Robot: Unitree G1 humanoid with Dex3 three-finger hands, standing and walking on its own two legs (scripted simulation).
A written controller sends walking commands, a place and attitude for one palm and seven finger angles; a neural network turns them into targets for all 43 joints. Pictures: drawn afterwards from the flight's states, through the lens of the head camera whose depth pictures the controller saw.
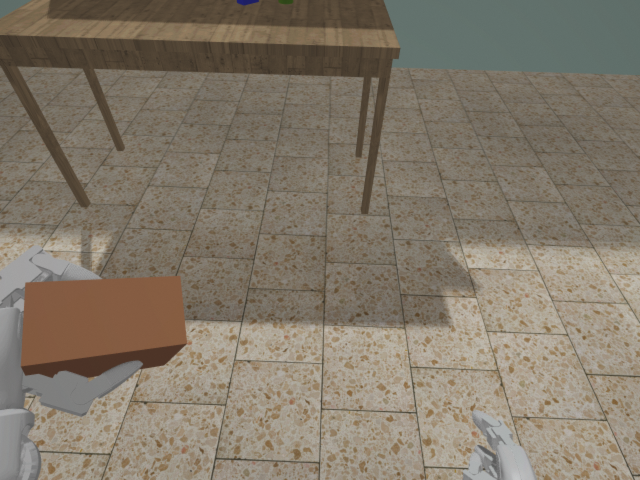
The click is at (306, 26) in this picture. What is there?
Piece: table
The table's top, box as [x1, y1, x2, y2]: [0, 0, 399, 58]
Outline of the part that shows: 0,18 0,45 3,46 398,58 399,45 383,0 293,0 291,4 281,4 278,2 278,0 259,0 258,2 247,5 241,5 237,3 236,0 31,0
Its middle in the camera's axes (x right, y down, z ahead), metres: -0.43 -0.82 +1.45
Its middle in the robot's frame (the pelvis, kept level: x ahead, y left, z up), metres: +1.61 +0.51 -0.02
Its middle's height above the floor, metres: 0.75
